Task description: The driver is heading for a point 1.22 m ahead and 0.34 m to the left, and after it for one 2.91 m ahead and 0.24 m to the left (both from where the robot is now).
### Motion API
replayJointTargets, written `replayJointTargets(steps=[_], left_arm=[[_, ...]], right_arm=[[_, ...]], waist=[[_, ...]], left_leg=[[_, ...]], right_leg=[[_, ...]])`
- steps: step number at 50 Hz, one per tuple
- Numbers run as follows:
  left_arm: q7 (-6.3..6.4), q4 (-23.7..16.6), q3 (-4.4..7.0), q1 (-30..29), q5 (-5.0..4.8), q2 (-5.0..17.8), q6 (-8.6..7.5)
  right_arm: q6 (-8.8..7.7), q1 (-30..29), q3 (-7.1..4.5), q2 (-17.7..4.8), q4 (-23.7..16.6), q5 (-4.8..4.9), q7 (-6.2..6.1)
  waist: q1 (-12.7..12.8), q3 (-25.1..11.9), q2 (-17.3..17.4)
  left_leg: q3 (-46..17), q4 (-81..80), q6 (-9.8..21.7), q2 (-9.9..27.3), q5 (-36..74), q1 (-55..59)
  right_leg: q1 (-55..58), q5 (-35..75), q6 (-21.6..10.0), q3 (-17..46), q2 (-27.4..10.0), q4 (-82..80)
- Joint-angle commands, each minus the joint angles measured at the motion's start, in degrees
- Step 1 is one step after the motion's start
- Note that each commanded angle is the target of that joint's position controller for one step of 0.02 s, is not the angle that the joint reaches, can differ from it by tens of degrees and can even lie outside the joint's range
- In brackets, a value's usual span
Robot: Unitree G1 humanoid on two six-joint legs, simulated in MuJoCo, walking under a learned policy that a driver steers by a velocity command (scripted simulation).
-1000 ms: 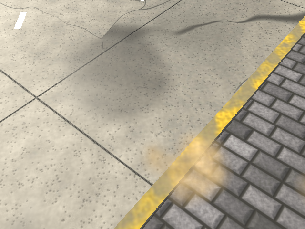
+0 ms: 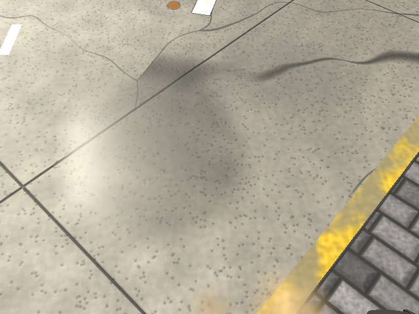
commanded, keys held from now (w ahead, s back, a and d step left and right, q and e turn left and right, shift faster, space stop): w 0.64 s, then w+q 0.36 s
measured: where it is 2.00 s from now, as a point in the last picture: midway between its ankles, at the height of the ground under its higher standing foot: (182, 154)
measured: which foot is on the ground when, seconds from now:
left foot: down 0.00-0.46, up 0.48-0.98, down 1.00-1.00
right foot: up 0.00-0.44, down 0.46-1.00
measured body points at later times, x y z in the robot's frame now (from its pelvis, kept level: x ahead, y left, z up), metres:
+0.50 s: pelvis +0.29 -0.05 +0.00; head +0.32 -0.06 +0.45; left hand +0.50 +0.19 -0.08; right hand +0.29 -0.34 -0.13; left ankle +0.11 +0.08 -0.68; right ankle +0.39 -0.15 -0.72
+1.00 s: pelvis +0.56 -0.01 +0.00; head +0.59 +0.00 +0.44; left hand +0.54 +0.28 -0.13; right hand +0.80 -0.22 -0.09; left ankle +0.67 +0.10 -0.73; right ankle +0.39 -0.15 -0.72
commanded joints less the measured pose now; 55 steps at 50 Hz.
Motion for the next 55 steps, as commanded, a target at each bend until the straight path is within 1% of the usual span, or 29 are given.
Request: replayJointTargets(steps=[1,2,5,8,12,17,20,21,22,23,24,25,26,27,28,29,31,33,39,44,47,48,49,50,51,52,53,54,55], left_arm=[[0.14,-6.7,1.65,-5.1,0.32,7.4,-2.38],[0.07,-6.4,1.71,-3.4,0.56,6.8,-1.86],[0.38,-5.8,1.24,-2.0,0.88,4.3,-0.21],[0.56,-7.8,0.93,-8.3,1.53,3.7,-0.13],[-0.34,-9.4,0.16,-16.2,1.3,2.0,-1.22],[-2.08,-12.2,0.11,-23.9,0.56,2.5,-2.04],[-2.82,-12.3,0.7,-22.0,0.66,4.2,-2.32],[-2.72,-11.3,1.35,-18.1,0.8,5.4,-2.37],[-2.31,-8.8,2.67,-9.9,0.95,7.6,-2.35],[-1.67,-6.7,3.91,0.4,1.5,11.5,-2.13],[-1.65,-5.6,5.07,3.9,1.79,16.5,-1.82],[-1.69,-5.9,3.57,4.5,1.11,10.6,-1.71],[-1.56,-6.2,2.69,0.4,1.13,8.5,-1.69],[-1.49,-6.7,2.33,-3.4,1.26,7.5,-1.59],[-1.67,-6.7,1.93,-6.1,1.5,6.1,-1.6],[-1.74,-6.9,1.56,-7.6,1.99,5.0,-1.89],[-1.89,-6.3,1.69,-8.3,1.68,5.0,-2.53],[-1.58,-5.1,2.12,-8.0,1.53,6.3,-3.03],[-0.43,-2.3,2.53,-5.5,1.94,8.1,-2.84],[-0.07,0.6,2.99,-2.4,1.17,9.0,-1.61],[0.51,0.8,3.54,-3.5,0.75,10.3,-0.3],[0.87,0.5,3.82,-4.2,0.69,11.2,0.16],[1.26,0.2,3.93,-5.0,0.73,11.6,0.78],[1.74,-0.4,3.49,-4.9,0.95,10.6,1.12],[1.86,-2.4,2.13,-3.1,2.25,7.1,0.48],[0.88,-4.3,0.27,-0.5,2.65,2.1,-1.57],[-0.31,-4.8,1.41,-5.2,0.84,7.5,-3.64],[-0.83,-6.2,1.45,-9.3,-0.62,8.3,-4.72],[-0.54,-6.5,1.28,-10.5,0.21,7.4,-5.16]], right_arm=[[-0.24,7.6,-2.16,-6.9,-0.7,-0.64,-0.47],[-0.58,6.5,-1.87,-5.9,-0.8,-1.34,-0.45],[-1.61,6.6,-2.06,-6.2,0.7,-0.51,-0.43],[-1.49,8.7,-2.46,-7.9,2.3,-0.42,-1.18],[-0.65,11.9,-2.57,-9.3,3.7,0.19,-1.8],[0.92,16.8,-2.85,-10.5,6.5,0.64,-2.06],[1.91,16.3,-3.28,-11.5,7.2,0.81,-2.59],[2.18,15.1,-3.37,-12.0,7.0,0.8,-2.73],[2.49,14.3,-2.98,-11.1,6.9,0.63,-2.85],[2.36,14.5,-1.72,-8.4,5.5,-0.49,-3.03],[1.11,21.8,0.31,-1.7,4.2,-0.48,-2.45],[-0.11,19.1,-0.51,-6.2,5.2,0.43,-2.12],[-0.84,13.8,-1.54,-9.6,3.4,1.92,-1.77],[-1.11,10.4,-1.36,-9.1,2.6,1.78,-1.89],[-0.99,8.7,-1.51,-8.6,2.3,0.76,-2.02],[-0.45,9.7,-1.72,-8.1,2.5,0.4,-2.02],[0.8,11.9,-1.36,-6.0,3.3,0.32,-2.08],[1.67,10.4,-1.09,-4.9,2.7,0.14,-2.3],[1.39,0.7,-0.59,-3.5,0.3,0.63,-1.44],[1.32,-5.9,-0.52,-3.3,-3.2,0.82,0.04],[1.42,-5.5,-1.1,-4.4,-4.8,0.57,1.05],[1.59,-3.1,-1.72,-5.4,-4.8,0.46,1.13],[1.77,2.9,-2.87,-7.1,-3.6,0.47,1.04],[1.98,12.2,-4.75,-10.3,-1.2,0.72,0.41],[2.58,19.9,-6.52,-15.8,-0.1,0.75,-0.82],[2.14,17.5,-6.21,-17.6,-1.5,1.16,-0.64],[1.82,17.7,-4.89,-12.8,-2.0,0.87,-0.5],[1.52,16.0,-4.29,-10.5,-2.0,0.45,-0.68],[1.35,12.6,-4.04,-9.8,-2.4,0.33,-0.69]], waist=[[-4.0,-6.2,1.6],[-2.0,-6.1,3.2],[-0.4,-4.5,4.1],[-1.8,-1.6,3.1],[-4.9,-0.4,2.8],[-7.5,1.2,3.4],[-5.0,-0.5,4.8],[-2.5,-3.0,5.4],[1.8,-8.3,4.5],[5.6,-17.0,0.3],[2.2,-24.0,-14.6],[4.6,-24.9,-11.8],[4.3,-15.9,-8.3],[2.6,-10.9,-4.0],[1.1,-7.0,-2.0],[-0.9,-6.1,-3.4],[-2.6,-5.7,-4.2],[-3.0,-3.9,-3.5],[0.7,-0.6,-2.6],[3.0,1.7,-1.7],[1.3,0.6,-2.8],[-0.3,-1.7,-3.9],[-3.8,-5.5,-4.0],[-8.2,-10.5,-2.2],[-9.8,-16.7,6.9],[-5.1,-22.9,16.9],[-8.4,-22.1,10.5],[-8.1,-14.9,7.3],[-5.5,-9.9,1.2]], left_leg=[[-25.5,-18.0,10.2,17.1,-1.8,24.2],[-22.7,-19.6,10.0,15.6,1.4,20.2],[-16.7,-23.5,11.2,14.3,6.0,14.8],[-12.6,-25.3,11.0,13.4,9.2,15.1],[-7.4,-25.1,8.2,10.9,10.0,17.0],[-8.6,-21.6,7.8,14.8,10.4,25.8],[-9.3,-16.7,6.2,16.7,18.9,30.6],[-8.3,-12.0,5.3,15.8,27.8,30.6],[-5.9,-2.3,3.9,13.0,33.8,28.1],[-3.6,13.6,1.8,10.0,23.0,17.5],[-2.5,34.8,-2.4,-0.7,-12.1,-7.1],[-10.4,41.8,-2.1,-0.1,-24.7,-14.6],[-10.0,43.4,-1.5,2.9,-20.9,-18.6],[-8.1,41.0,-1.5,5.8,-15.8,-17.5],[-7.4,37.3,-2.0,7.5,-12.4,-15.9],[-7.8,35.0,-2.3,9.1,-9.9,-12.3],[-7.1,32.3,-3.5,9.6,-8.0,-8.8],[-6.8,28.4,-4.6,10.1,-5.0,-10.3],[-5.9,9.7,-4.4,8.4,12.7,-11.1],[-4.9,2.7,-2.2,7.0,11.3,-14.1],[-1.7,1.4,0.3,4.8,3.3,-11.8],[0.3,1.8,1.3,2.8,0.3,-7.5],[2.1,0.7,2.7,0.4,-0.2,0.7],[1.2,-1.3,4.8,-1.3,2.0,14.7],[-17.8,-2.0,10.2,10.0,0.8,33.6],[-49.3,-11.8,20.3,21.1,-7.7,47.4],[-47.3,-14.6,18.0,20.4,-11.3,47.3],[-38.4,-14.6,15.6,18.2,-8.0,40.6],[-32.2,-15.1,13.8,15.7,-2.2,31.7]], right_leg=[[-25.4,8.1,-0.2,1.6,-6.5,6.8],[-21.8,10.4,0.0,2.2,-8.0,5.3],[-20.1,12.3,1.8,1.1,-9.1,0.8],[-24.9,20.4,3.4,0.5,-9.7,-8.0],[-22.6,32.4,3.2,-2.0,-7.5,-23.7],[-24.2,30.6,1.6,-2.6,-5.4,-32.1],[-20.4,23.7,-0.9,-3.1,-3.9,-34.5],[-14.3,22.5,-2.1,-4.6,-2.2,-35.6],[-2.5,24.1,-3.9,-6.1,-0.8,-36.9],[15.3,26.8,-7.3,2.1,-8.6,-33.9],[36.1,15.3,-16.8,29.4,-22.0,-38.1],[36.9,9.0,-16.8,37.8,-22.7,-44.2],[30.1,9.9,-14.1,29.1,-20.9,-45.4],[22.1,15.5,-12.7,22.2,-18.5,-46.3],[15.3,20.8,-12.2,17.5,-16.4,-48.1],[10.8,23.9,-11.7,14.5,-14.8,-49.8],[6.3,27.1,-12.4,10.8,-13.5,-52.9],[4.4,29.2,-12.8,7.1,-13.5,-55.1],[6.4,28.8,-9.3,-3.8,-11.9,-57.6],[15.9,30.4,-8.0,-7.0,-15.4,-55.5],[20.6,45.5,-6.2,-9.2,-16.6,-49.0],[21.1,56.0,-5.4,-10.3,-16.3,-44.2],[19.9,63.9,-4.2,-12.0,-15.2,-35.5],[13.6,62.5,-2.3,-13.7,-12.6,-22.8],[-4.5,41.0,0.6,-14.7,-8.2,-2.8],[-25.0,-4.9,3.3,-5.4,3.9,14.2],[-31.3,-3.8,1.9,3.3,0.0,17.1],[-32.8,0.7,0.7,2.1,-2.4,14.9],[-30.8,4.8,0.5,1.6,-4.8,9.0]])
